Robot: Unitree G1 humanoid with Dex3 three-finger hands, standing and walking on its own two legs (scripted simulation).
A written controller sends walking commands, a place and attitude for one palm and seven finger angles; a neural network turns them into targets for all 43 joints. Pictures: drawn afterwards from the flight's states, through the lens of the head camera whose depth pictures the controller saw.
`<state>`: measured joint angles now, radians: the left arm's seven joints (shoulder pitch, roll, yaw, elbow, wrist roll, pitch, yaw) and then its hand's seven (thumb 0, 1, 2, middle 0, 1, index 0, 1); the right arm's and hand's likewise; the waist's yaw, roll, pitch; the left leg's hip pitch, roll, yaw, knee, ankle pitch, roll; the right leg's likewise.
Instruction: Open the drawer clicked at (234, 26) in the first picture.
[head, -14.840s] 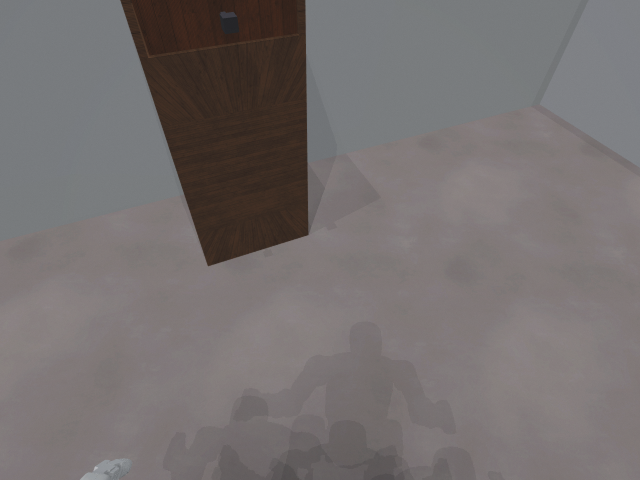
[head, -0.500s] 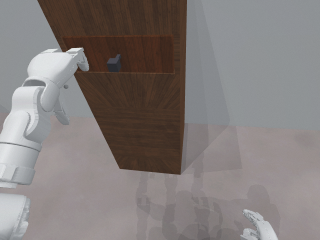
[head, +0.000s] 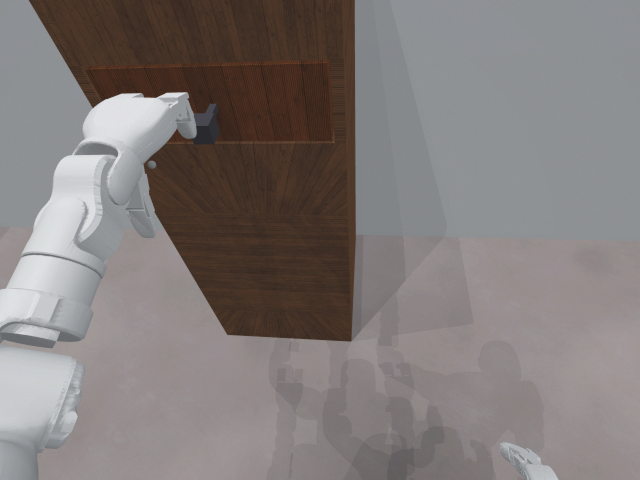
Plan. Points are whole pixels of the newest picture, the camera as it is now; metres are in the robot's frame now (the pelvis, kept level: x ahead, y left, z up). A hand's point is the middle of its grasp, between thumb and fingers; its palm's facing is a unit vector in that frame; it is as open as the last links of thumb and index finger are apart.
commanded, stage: move the hooked fingers above the handle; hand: left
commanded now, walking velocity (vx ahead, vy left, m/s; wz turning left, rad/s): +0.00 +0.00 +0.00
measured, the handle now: (207, 121) +0.60 +0.23 +0.12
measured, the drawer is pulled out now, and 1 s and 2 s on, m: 0.00 0.00 0.00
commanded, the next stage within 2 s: none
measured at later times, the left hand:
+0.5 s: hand (198, 138) +0.50 +0.20 +0.16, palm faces -0.11 +0.02 -0.99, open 13.8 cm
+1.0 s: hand (191, 137) +0.52 +0.22 +0.15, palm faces -0.14 +0.04 -0.99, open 13.7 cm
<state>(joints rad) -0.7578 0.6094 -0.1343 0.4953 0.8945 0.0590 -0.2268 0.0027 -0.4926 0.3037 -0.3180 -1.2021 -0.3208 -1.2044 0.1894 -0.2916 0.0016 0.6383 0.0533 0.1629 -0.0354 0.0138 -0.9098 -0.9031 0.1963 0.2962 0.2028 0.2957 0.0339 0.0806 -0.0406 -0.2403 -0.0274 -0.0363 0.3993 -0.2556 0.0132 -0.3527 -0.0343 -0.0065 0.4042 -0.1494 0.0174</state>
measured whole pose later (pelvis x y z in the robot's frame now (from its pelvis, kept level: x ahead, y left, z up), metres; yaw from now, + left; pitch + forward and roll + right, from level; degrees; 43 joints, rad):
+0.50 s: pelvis +0.02 +0.01 +0.00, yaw +0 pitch +10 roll +0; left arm -1.03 0.57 -0.19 0.82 0.93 -0.07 -0.21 0.00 -0.49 0.30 -0.32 -1.20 -0.32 -1.20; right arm 0.26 -0.27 -0.02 0.69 0.04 0.17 -0.05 0.01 -0.91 -0.90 0.20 0.30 0.20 0.30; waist -0.03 0.05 -0.06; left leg -0.33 -0.03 -0.04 0.45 -0.30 0.02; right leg -0.43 -0.04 -0.01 0.44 -0.19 0.03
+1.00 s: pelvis +0.02 +0.00 -0.01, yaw -2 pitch +13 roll -1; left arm -1.02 0.66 -0.09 0.89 0.99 -0.11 -0.20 0.00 -0.49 0.30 -0.31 -1.20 -0.34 -1.22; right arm 0.33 -0.28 -0.04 0.68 0.04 0.20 -0.08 0.01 -0.91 -0.90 0.20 0.30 0.21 0.30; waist -0.06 0.05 -0.07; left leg -0.38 0.00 -0.01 0.48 -0.32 0.01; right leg -0.49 0.00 0.02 0.45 -0.18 0.02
